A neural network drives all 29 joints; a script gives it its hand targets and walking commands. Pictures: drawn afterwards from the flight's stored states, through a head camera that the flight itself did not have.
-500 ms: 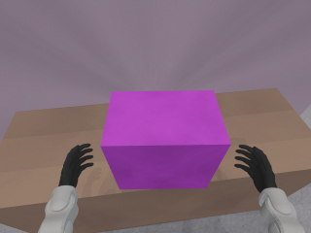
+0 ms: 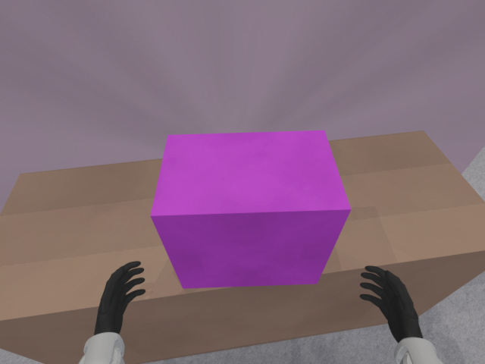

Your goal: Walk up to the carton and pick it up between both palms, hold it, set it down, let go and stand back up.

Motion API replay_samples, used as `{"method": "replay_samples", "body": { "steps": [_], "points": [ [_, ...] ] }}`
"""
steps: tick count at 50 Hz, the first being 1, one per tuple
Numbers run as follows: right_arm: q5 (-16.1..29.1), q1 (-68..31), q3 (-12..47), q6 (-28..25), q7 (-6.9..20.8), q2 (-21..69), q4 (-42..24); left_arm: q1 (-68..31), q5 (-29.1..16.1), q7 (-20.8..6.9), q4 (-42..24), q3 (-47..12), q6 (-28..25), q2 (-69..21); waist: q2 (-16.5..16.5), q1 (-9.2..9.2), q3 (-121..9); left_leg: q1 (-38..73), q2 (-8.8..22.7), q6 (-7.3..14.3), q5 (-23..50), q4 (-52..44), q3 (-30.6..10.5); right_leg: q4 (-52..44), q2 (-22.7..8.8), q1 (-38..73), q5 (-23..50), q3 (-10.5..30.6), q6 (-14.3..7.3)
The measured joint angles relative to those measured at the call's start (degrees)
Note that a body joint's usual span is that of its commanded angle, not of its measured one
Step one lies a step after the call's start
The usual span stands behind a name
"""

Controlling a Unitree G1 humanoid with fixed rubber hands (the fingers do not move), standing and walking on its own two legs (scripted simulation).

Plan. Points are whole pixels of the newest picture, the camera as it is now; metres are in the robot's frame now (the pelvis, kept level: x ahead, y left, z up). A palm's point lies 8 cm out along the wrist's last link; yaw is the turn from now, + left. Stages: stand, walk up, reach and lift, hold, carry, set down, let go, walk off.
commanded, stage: set down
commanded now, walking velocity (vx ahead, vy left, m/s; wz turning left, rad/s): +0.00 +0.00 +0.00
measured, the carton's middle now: (248, 215) +0.39 +0.02 -0.03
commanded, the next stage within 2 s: let go in 1.18 s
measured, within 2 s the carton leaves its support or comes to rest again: neither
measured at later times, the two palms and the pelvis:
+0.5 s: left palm (121, 325) +0.18 +0.24 -0.06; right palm (397, 334) +0.18 -0.22 -0.06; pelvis +0.01 +0.00 +0.00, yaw -1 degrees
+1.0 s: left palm (125, 335) +0.17 +0.23 -0.07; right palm (393, 338) +0.17 -0.22 -0.07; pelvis +0.02 +0.00 +0.01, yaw -1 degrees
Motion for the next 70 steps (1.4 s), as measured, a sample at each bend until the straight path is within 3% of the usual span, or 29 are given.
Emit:
{"method": "replay_samples", "body": {
  "steps": [5,11,49,64,70],
  "points": [
    [0.01,-0.81,0.76,-2.47,0.15,0.18,3.89,-0.78,-0.32,-0.25,3.41,-0.3,-1.67,-0.06,-0.25,-0.11,0.22,-1.21,-0.07,-0.03,-0.67,2.0,-0.08,2.46,-0.08,-1.39,-0.94,-0.06,-0.08],
    [-2.19,-1.96,0.37,-0.25,-0.09,0.73,4.6,-2.18,-0.75,0.46,4.65,-1.55,1.25,0.52,-1.02,-0.09,1.03,-0.87,-0.14,-0.02,-0.54,1.88,0.26,3.19,-0.14,-1.57,-1.12,0.28,-0.19],
    [-14.17,2.38,-3.01,14.06,-3.11,3.78,0.98,5.02,11.88,-1.17,-7.13,2.25,25.42,-2.45,-1.22,0.12,1.99,8.68,0.21,0.01,2.25,-8.7,0.88,-9.55,0.28,8.75,3.02,0.88,-0.03],
    [-18.69,1.34,-5.18,18.98,-3.52,4.52,0.44,3.26,13.47,-1.32,-8.18,1.66,33.56,-2.47,-0.52,-0.73,3.12,7.83,0.21,0.11,2.3,-8.12,0.96,-8.97,0.27,7.86,3.16,0.94,0.13],
    [-19.21,0.4,-5.96,18.87,-3.17,3.98,0.59,1.89,13.36,-0.99,-8.56,1.14,33.93,-2.2,-0.36,-1.31,3.26,7.24,0.41,0.01,1.98,-7.33,1.18,-8.03,0.45,7.1,2.85,1.16,0.05]
  ]
}}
